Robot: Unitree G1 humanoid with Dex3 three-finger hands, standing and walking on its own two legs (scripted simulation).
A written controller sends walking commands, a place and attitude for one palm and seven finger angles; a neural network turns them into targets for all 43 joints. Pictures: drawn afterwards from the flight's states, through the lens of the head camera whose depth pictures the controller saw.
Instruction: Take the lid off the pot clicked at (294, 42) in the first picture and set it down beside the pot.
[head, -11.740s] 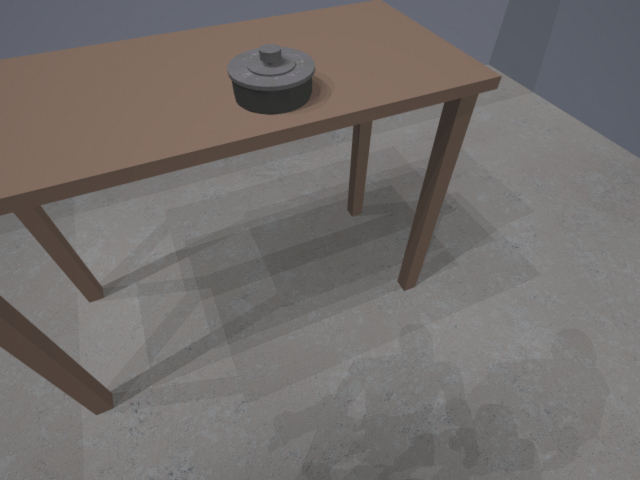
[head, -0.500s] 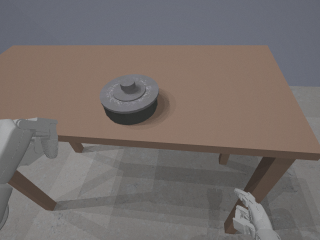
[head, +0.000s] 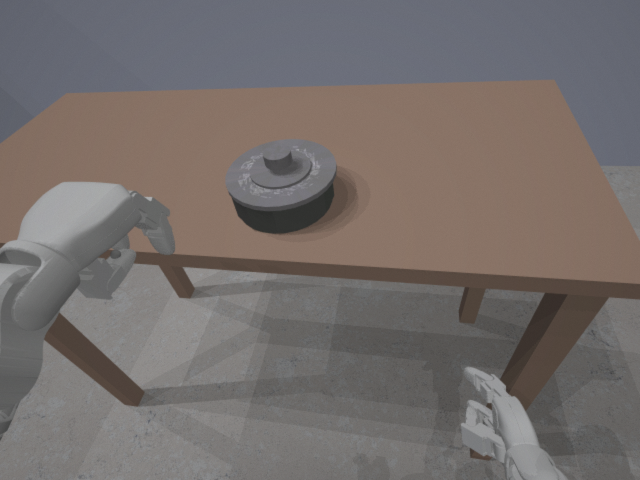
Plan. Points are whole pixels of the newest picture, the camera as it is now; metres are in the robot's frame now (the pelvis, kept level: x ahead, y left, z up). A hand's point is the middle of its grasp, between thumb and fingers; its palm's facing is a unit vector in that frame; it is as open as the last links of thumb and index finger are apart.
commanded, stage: reach forward and open the fingers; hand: left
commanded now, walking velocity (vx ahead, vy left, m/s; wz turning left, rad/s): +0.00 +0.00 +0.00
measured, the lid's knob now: (277, 156) +0.51 +0.14 +0.16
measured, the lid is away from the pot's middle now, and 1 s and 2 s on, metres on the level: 0.00 0.00 0.00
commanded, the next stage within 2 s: move the open hand above the knob in 0.42 s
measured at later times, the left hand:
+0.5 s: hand (143, 213) +0.31 +0.23 +0.22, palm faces -0.04 +0.03 -1.00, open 9.7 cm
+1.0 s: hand (173, 185) +0.35 +0.21 +0.22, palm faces -0.09 +0.00 -1.00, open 9.8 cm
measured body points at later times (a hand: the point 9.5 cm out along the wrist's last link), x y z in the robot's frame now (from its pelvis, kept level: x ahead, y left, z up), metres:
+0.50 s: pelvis -0.01 -0.01 +0.00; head -0.01 -0.06 +0.44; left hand +0.31 +0.22 +0.27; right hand +0.21 -0.23 -0.09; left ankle +0.05 +0.08 -0.74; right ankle +0.03 -0.12 -0.74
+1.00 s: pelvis +0.00 -0.01 +0.00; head +0.00 -0.06 +0.44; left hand +0.35 +0.21 +0.28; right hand +0.22 -0.23 -0.09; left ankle +0.05 +0.08 -0.74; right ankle +0.03 -0.12 -0.74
